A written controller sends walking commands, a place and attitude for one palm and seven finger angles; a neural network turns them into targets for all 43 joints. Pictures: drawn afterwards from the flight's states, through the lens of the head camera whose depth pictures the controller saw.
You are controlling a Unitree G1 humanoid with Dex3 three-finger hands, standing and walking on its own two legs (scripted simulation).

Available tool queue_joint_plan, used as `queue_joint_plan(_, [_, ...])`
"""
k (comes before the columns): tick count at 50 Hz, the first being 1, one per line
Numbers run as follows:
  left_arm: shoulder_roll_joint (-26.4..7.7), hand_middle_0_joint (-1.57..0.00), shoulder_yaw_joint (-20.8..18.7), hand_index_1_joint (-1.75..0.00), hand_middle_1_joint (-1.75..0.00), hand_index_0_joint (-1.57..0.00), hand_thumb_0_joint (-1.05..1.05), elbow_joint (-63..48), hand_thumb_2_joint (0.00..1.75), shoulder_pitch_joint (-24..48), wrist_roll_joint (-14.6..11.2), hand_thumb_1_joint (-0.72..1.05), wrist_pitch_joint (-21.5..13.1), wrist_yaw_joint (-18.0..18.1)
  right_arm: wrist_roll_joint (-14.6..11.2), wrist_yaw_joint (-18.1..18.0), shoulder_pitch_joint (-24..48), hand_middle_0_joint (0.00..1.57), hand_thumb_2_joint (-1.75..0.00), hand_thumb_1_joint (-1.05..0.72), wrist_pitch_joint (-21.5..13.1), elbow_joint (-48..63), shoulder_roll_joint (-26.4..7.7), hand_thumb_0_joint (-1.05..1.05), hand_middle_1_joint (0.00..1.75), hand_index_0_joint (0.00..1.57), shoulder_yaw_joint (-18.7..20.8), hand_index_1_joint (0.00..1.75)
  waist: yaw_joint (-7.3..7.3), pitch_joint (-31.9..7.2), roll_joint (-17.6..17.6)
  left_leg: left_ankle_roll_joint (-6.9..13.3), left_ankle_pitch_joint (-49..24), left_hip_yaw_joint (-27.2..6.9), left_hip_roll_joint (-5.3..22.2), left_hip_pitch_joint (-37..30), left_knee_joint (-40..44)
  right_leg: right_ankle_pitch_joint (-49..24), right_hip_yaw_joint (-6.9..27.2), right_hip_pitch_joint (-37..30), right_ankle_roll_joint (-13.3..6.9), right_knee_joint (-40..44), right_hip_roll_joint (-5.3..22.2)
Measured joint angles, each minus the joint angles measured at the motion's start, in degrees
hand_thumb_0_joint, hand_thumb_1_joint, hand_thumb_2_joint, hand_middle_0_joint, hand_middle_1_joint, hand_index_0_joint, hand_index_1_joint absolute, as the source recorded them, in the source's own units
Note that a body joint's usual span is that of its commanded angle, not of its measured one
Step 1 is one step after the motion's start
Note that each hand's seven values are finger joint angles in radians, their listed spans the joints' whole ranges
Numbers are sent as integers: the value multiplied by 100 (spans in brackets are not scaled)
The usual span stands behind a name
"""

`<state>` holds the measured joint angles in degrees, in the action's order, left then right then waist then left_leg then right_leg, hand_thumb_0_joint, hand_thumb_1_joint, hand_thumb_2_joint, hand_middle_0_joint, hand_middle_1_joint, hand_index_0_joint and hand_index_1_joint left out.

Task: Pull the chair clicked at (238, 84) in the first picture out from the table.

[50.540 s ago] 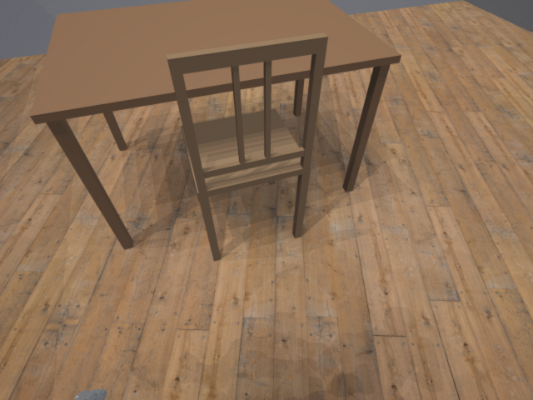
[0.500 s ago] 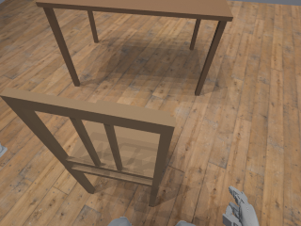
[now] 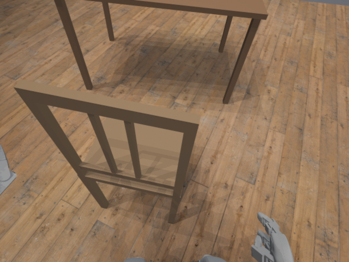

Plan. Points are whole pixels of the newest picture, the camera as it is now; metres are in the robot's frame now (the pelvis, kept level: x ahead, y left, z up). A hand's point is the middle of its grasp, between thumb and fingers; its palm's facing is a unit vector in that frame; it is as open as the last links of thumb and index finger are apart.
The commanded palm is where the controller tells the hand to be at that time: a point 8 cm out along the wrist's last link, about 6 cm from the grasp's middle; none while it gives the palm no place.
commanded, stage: step back with the hand held close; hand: left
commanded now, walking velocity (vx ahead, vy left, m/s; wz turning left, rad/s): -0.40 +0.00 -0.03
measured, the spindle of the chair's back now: (105, 147) +0.41 +0.23 -0.08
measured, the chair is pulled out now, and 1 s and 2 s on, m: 0.74 0.74 0.74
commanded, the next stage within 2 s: stop stepping back and stand still in 0.04 s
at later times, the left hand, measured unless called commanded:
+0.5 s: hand out of the picture +0.10 +0.24 +0.17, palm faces +0.39 -0.78 -0.49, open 7.4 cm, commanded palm +0.04 +0.28 +0.18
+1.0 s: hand out of the picture +0.10 +0.23 +0.17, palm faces +0.44 -0.78 -0.45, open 7.4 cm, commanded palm +0.04 +0.27 +0.18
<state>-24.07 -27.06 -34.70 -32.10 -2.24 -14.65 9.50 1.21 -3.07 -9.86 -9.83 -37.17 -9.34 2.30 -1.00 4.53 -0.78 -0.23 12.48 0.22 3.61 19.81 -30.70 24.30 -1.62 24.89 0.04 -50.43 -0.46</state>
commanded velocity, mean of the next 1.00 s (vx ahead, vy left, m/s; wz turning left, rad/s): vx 0.06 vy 0.03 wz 0.00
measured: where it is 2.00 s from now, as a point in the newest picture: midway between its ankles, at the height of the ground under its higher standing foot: outside the picture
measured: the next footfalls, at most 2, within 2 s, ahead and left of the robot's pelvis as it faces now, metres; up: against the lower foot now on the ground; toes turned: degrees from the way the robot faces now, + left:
right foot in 0.12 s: -0.04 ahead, -0.16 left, +0.00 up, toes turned -1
left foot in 0.36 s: -0.05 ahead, +0.09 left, +0.00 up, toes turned +0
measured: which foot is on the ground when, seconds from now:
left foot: down 0.00-0.16, up 0.18-0.34, down 0.36-1.00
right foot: up 0.00-0.10, down 0.12-1.00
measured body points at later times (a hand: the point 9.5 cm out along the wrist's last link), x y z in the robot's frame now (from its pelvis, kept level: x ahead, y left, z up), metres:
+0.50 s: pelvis -0.10 -0.02 +0.00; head -0.11 +0.00 +0.45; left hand +0.07 +0.28 +0.20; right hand +0.02 -0.29 -0.07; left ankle -0.09 +0.09 -0.74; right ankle -0.08 -0.16 -0.74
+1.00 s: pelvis -0.10 -0.03 +0.00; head -0.10 -0.03 +0.45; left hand +0.08 +0.27 +0.19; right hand +0.05 -0.27 -0.08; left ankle -0.09 +0.09 -0.74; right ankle -0.08 -0.16 -0.74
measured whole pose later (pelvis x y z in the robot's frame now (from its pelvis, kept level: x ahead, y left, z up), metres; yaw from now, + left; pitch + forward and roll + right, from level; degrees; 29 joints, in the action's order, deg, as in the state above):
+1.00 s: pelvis -0.10 -0.03 +0.00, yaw -1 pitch -1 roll -1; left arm -22.1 -23.9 -25.1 -30.1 -1.3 -11.7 9.4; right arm -0.4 -3.8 -13.2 -7.2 -37.3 -11.6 0.9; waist 0.6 0.9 0.6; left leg -0.1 13.8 0.5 1.8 12.5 -27.2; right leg 10.0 0.0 11.9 0.7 -23.0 -0.4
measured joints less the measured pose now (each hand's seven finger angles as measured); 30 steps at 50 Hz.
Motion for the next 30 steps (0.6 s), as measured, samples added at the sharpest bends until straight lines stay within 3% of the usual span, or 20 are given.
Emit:
queue_joint_plan(3, [-18,-21,30,-30,-30,-21,2,-94,90,21,-23,89,-87,-39,31,31,6,20,-90,-90,-74,-9,41,1,30,20,-86,30,-19,-44,88,-79,-158,16,125,154,44,-143,-71,-535,-40,971,65])
queue_joint_plan(6, [-295,-21,-178,-30,-30,-21,2,19,90,7,-26,89,-165,-82,57,29,82,20,-90,-90,-90,6,92,1,30,21,-164,30,9,-77,100,-179,-211,39,178,490,-185,-726,-62,-1087,0,2119,172])
queue_joint_plan(8, [-286,-21,-186,-30,-30,-21,2,195,90,80,4,89,-223,-144,40,40,215,20,-90,-90,-37,-40,1,1,30,21,-164,30,38,53,416,-182,-173,-118,389,684,-412,-849,-172,-1081,107,2272,-54])
queue_joint_plan(10, [-281,-21,-102,-30,-30,-21,1,295,90,-8,-28,89,-193,-172,-54,82,211,20,-90,-90,120,-64,-36,1,30,21,-119,30,58,48,378,-165,476,-238,174,849,-1044,-905,-96,-911,80,2127,-27])
queue_joint_plan(13, [-170,-21,51,-30,-30,-22,1,448,90,-341,-49,89,43,-121,-174,53,41,20,-90,-90,408,18,-116,1,30,21,-114,30,170,-125,91,-106,1036,-96,-257,751,-1822,-965,117,-759,60,2031,199])
queue_joint_plan(17, [-134,-21,214,-30,-30,-22,1,668,90,-470,-21,88,292,-42,-203,-84,-299,20,-90,-90,464,121,-336,1,30,21,-57,30,357,-360,-52,39,973,120,-375,-180,-651,-1006,95,-731,128,1985,339])
queue_joint_plan(19, [-134,-21,270,-30,-30,-22,2,614,90,-361,-9,88,304,-21,-200,-145,-419,20,-90,-90,368,75,-444,1,30,20,42,30,399,-356,-65,111,464,100,-353,-592,98,-1002,-24,-758,165,1926,354])
queue_joint_plan(22, [-106,-21,242,-30,-30,-22,2,519,90,-261,60,88,237,-32,-222,-159,-507,20,-90,-90,268,9,-439,1,30,20,97,30,280,-296,-290,129,168,188,-446,-784,295,-967,48,-886,153,1983,444])
queue_joint_plan(30, [16,-21,117,-30,-30,-21,2,870,90,93,142,89,56,-9,-252,-73,-578,20,-90,-90,127,43,-245,1,30,20,-33,30,197,-505,39,151,261,56,-315,-534,-11,-1088,-3,-1032,134,2213,255])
